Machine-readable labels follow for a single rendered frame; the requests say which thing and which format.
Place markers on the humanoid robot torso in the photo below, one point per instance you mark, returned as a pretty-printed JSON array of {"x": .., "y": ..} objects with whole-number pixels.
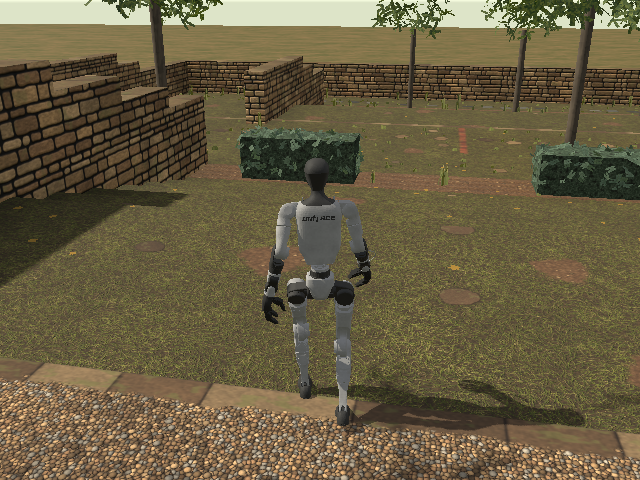
[{"x": 319, "y": 241}]

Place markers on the left robot hand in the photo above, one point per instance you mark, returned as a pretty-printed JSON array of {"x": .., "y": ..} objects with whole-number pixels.
[{"x": 266, "y": 307}]

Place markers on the left robot forearm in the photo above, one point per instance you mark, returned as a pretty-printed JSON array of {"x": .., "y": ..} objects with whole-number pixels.
[{"x": 274, "y": 274}]

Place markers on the right robot forearm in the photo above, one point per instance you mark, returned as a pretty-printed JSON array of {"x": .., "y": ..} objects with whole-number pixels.
[{"x": 363, "y": 259}]

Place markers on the robot left upper arm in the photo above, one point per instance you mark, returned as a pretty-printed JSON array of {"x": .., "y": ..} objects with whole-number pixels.
[{"x": 286, "y": 213}]

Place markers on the robot right shin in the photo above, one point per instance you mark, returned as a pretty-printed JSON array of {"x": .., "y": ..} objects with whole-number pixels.
[{"x": 343, "y": 372}]

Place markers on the right robot hand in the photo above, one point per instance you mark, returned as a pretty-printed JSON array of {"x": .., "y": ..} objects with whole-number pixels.
[{"x": 357, "y": 272}]

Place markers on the robot right upper arm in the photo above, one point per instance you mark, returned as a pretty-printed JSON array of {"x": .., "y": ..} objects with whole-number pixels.
[{"x": 350, "y": 211}]

